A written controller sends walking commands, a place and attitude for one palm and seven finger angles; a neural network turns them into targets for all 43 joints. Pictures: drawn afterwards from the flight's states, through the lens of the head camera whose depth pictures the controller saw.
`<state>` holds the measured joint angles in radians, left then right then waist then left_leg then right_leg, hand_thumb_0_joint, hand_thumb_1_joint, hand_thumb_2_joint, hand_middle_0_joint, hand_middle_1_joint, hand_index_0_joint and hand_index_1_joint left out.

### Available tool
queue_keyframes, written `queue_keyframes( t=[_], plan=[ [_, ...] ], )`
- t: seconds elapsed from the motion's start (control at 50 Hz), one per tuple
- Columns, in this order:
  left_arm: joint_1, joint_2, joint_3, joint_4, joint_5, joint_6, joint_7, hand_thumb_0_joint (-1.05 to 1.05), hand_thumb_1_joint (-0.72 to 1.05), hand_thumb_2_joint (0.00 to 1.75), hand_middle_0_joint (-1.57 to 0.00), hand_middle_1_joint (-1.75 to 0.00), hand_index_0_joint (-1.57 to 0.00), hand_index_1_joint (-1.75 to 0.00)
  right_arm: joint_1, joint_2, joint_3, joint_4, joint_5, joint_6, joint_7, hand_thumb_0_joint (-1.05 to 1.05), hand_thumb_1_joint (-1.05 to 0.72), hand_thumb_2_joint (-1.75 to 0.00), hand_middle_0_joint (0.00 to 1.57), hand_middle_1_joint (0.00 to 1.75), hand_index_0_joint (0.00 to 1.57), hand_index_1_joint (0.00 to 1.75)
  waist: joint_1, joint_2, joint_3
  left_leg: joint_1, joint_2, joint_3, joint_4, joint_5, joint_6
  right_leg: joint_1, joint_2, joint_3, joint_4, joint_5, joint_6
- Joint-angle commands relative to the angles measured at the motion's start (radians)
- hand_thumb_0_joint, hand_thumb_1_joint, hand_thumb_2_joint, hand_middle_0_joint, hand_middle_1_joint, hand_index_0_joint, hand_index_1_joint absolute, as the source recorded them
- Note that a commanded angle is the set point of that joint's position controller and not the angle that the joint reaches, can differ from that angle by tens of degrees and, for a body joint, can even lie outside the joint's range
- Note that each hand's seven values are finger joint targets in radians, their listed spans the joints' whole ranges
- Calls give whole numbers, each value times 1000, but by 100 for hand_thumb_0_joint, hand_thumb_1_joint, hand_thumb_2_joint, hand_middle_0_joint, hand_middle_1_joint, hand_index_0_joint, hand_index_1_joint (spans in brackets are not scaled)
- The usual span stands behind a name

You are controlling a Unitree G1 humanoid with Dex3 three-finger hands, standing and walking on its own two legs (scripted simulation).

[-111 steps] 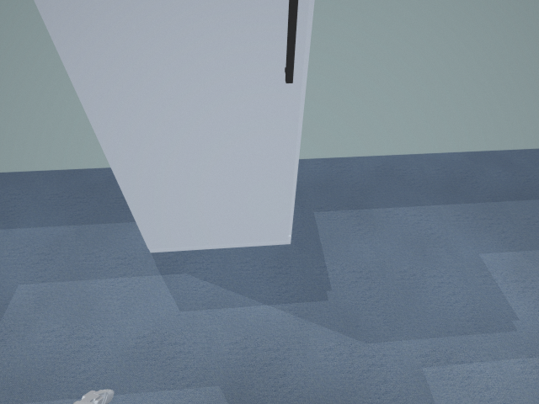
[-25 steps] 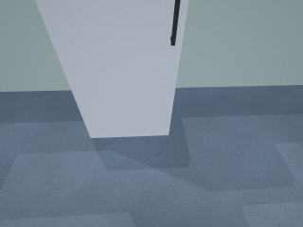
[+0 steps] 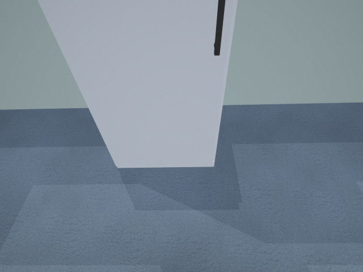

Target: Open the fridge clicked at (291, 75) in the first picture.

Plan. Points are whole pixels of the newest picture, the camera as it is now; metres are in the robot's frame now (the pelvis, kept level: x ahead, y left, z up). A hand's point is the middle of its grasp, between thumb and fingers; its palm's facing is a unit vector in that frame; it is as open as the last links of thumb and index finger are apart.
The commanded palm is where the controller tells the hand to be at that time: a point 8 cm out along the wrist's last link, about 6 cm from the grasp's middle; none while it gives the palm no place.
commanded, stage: take the last steps up to it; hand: right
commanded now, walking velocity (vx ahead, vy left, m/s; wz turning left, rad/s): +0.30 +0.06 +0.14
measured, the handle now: out of the picture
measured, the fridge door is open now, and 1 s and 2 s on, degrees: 0 0 0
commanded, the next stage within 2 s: come to a stop and stand still in 0.56 s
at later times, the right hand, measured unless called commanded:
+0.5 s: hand (236, 214) +0.32 -0.14 -0.18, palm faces -0.07 +0.98 -0.16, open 7.3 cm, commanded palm none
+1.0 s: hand (251, 217) +0.31 -0.18 -0.17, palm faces -0.04 +0.98 -0.19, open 7.4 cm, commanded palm none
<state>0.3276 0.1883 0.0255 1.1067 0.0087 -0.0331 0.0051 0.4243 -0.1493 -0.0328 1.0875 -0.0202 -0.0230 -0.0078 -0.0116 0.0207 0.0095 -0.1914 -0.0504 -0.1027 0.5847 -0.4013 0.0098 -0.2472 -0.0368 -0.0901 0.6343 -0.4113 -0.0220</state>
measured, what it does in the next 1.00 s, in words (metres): walks ahead: left foot, then right foot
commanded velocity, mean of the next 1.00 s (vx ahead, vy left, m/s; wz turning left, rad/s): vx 0.06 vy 0.07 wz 0.01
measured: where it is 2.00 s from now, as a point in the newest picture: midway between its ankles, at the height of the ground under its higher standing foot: outside the picture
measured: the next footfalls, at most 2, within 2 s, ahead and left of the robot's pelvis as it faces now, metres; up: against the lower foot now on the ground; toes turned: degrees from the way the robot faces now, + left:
left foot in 0.42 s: +0.30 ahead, +0.11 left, +0.00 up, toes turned +12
right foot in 0.76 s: +0.41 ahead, -0.10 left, +0.00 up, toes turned -4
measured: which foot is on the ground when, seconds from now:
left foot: down 0.00-0.00, up 0.02-0.40, down 0.42-0.78, up 0.80-1.00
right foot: down 0.00-0.42, up 0.44-0.74, down 0.76-1.00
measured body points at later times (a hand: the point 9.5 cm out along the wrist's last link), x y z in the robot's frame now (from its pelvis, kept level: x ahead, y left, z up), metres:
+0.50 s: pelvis +0.19 +0.02 -0.01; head +0.23 +0.01 +0.44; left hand +0.06 +0.21 -0.15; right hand +0.32 -0.19 -0.16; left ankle +0.26 +0.10 -0.72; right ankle +0.05 -0.09 -0.63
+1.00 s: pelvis +0.28 +0.00 +0.01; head +0.32 -0.02 +0.46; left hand +0.36 +0.24 -0.12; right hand +0.31 -0.23 -0.16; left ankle +0.23 +0.14 -0.65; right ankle +0.37 -0.10 -0.72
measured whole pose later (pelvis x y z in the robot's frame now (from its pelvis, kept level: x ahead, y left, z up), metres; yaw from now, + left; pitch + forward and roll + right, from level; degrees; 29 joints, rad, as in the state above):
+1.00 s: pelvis +0.28 +0.00 +0.01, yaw +7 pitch -1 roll +2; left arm 0.10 0.12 0.04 0.99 0.02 -0.01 0.05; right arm 0.28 -0.19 -0.07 1.02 -0.02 0.06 -0.03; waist -0.02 0.03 0.10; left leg -0.41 0.00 0.01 1.07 -0.49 -0.04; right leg -0.33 -0.11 -0.15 0.50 -0.14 -0.03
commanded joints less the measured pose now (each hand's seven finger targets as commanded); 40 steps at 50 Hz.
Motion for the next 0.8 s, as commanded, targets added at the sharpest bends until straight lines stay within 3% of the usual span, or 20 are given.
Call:
queue_keyframes(
  t=[0.0, 0.02, 0.06, 0.12, 0.26, 0.34, 0.36, 0.38, 0.4, 0.42, 0.44, 0.46, 0.52, 0.56, 0.64, 0.7, 0.72, 0.74, 0.76, 0.78],
  plan=[
    [325, 168, 43, 38, 21, -39, 34, 0, 90, 90, -20, -30, -20, -30, -163, -116, -37, -109, -4, -24, -5, 0, -90, -90, 20, 30, 20, 30, 148, -247, 87, -562, 33, 65, 520, -108, 34, 382, -436, 537, -423, 226, -139],
    [291, 117, 28, 29, 18, -38, 38, 0, 90, 90, -20, -30, -20, -30, -173, -99, -37, -96, -7, -20, -1, 0, -90, -90, 20, 30, 20, 30, 119, -129, 150, -586, 78, 56, 586, -46, 31, 325, -419, 460, -400, 354, -152],
    [222, 68, 11, 12, 15, -52, 42, 0, 90, 90, -20, -30, -20, -30, -155, -72, -33, -69, -8, -14, 16, 0, -90, -90, 20, 30, 20, 30, 70, -60, 173, -556, 117, 85, 612, 22, 18, 264, -352, 291, -385, 540, -146],
    [231, 45, 6, 28, 13, -63, 47, 0, 90, 90, -20, -30, -20, -30, -153, -29, -29, -65, -10, 3, 30, 0, -90, -90, 20, 30, 20, 30, 44, -168, 160, -550, 110, 155, 581, 109, 10, 281, -240, 85, -379, 706, -81],
    [257, 44, 12, 64, 12, -53, 51, 0, 90, 90, -20, -30, -20, -30, -294, -24, -17, -120, -1, 1, 34, 0, -90, -90, 20, 30, 20, 30, 38, -166, 142, -320, 38, 297, 121, 224, 40, 276, -193, -32, -352, 1015, -62],
    [187, 80, 33, 58, 5, -42, 49, 0, 90, 90, -20, -30, -20, -30, -66, -78, -40, -50, -9, -12, 18, 0, -90, -90, 20, 30, 20, 30, -77, -181, 21, 6, 3, 290, 13, 245, 94, 244, -211, -53, -47, 1095, -56],
    [187, 60, 32, 52, -1, -41, 42, 0, 90, 90, -20, -30, -20, -30, 39, -124, -54, -23, -16, -25, 12, 0, -90, -90, 20, 30, 20, 30, -128, -105, -33, 229, 59, 217, -54, 306, 125, 81, -184, -44, 175, 914, -36],
    [214, -8, 21, 36, -16, -45, 31, 0, 90, 90, -20, -30, -20, -30, 130, -212, -73, -3, -16, -34, -2, 0, -90, -90, 20, 30, 20, 30, -148, 99, -116, 408, 343, -138, -106, 391, 235, -174, -49, -73, 536, 250, -4],
    [191, -17, 25, 3, -18, -42, 33, 0, 90, 90, -20, -30, -20, -30, 153, -251, -78, 0, 4, -30, -4, 0, -90, -90, 20, 30, 20, 30, -125, 121, -156, 383, 491, -374, -237, 455, 324, -277, 27, 19, 796, -174, -12],
    [148, -10, 33, -12, -8, -36, 25, 0, 90, 90, -20, -30, -20, -30, 48, -237, -74, -33, 8, -32, -7, 0, -90, -90, 20, 30, 20, 30, -102, 107, -116, 240, 475, -348, -306, 286, 301, -299, -30, 108, 834, -83, -21],
    [128, -8, 38, -21, 1, -26, 22, 0, 90, 90, -20, -30, -20, -30, -60, -191, -62, -57, 7, -30, -12, 0, -90, -90, 20, 30, 20, 30, -49, 61, -31, 120, 451, -289, -338, 148, 280, -331, -67, 112, 835, -18, -16],
    [104, -14, 36, -20, 11, -14, 17, 0, 90, 90, -20, -30, -20, -30, -128, -139, -51, -73, 5, -34, -22, 0, -90, -90, 20, 30, 20, 30, -15, -38, 24, -7, 420, -182, -348, 128, 255, -300, -111, 117, 771, 18, -12],
    [150, -58, 26, -17, 18, 19, 14, 0, 90, 90, -20, -30, -20, -30, -175, -91, -28, -78, -7, -46, -24, 0, -90, -90, 20, 30, 20, 30, 64, -14, 61, -217, 336, 25, -366, 279, 195, -192, -126, 74, 553, 28, 20],
    [145, -83, 20, -35, 16, 26, 9, 0, 90, 90, -20, -30, -20, -30, -177, -89, -27, -80, -9, -46, -21, 0, -90, -90, 20, 30, 20, 30, 76, 25, 61, -243, 300, 77, -371, 312, 188, -147, -118, 37, 390, 60, 33],
    [40, -56, 16, -73, 15, 9, -2, 0, 90, 90, -20, -30, -20, -30, -126, -116, -30, -60, -4, -40, -10, 0, -90, -90, 20, 30, 20, 30, 33, 74, 40, -124, 277, 80, -332, 317, 178, -133, -83, -4, 164, 109, 41],
    [35, -48, -2, -47, 11, -1, 13, 0, 90, 90, -20, -30, -20, -30, -123, -91, -20, -42, 6, -23, -20, 0, -90, -90, 20, 30, 20, 30, 41, 44, 14, -51, 222, 139, -186, 531, 118, 9, -57, 4, -88, 276, 54],
    [54, -15, 0, -33, 10, -6, 18, 0, 90, 90, -20, -30, -20, -30, -93, -76, -12, -33, 8, -15, -23, 0, -90, -90, 20, 30, 20, 30, 37, -23, -16, -59, 184, 155, -123, 487, 69, 108, -90, 37, -165, 514, 47],
    [49, 56, 8, -41, 10, -12, 24, 0, 90, 90, -20, -30, -20, -30, -50, -60, -8, -32, 12, -5, -28, 0, -90, -90, 20, 30, 20, 30, 18, -141, -30, -92, 142, 168, -96, 312, 18, 166, -198, 136, -181, 788, 0],
    [38, 92, 18, -51, 8, 0, 26, 0, 90, 90, -20, -30, -20, -30, -27, -59, -7, -32, 8, 7, -34, 0, -90, -90, 20, 30, 20, 30, 17, -157, 2, -78, 113, 179, -71, 154, -2, 138, -267, 167, -188, 899, -49],
    [4, 114, 22, -57, 4, 6, 39, 0, 90, 90, -20, -30, -20, -30, -5, -60, -10, -33, 8, 23, -37, 0, -90, -90, 20, 30, 20, 30, 8, -281, 7, -96, 99, 205, 17, 32, -26, 122, -331, 227, -229, 1031, -101]
  ],
)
